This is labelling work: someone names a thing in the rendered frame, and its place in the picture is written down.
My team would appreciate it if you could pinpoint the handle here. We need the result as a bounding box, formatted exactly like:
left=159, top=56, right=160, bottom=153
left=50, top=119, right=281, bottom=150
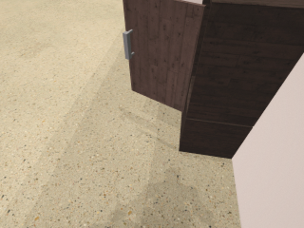
left=123, top=29, right=135, bottom=60

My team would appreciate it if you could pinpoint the cupboard door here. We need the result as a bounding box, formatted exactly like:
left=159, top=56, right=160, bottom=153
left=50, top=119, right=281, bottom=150
left=123, top=0, right=206, bottom=112

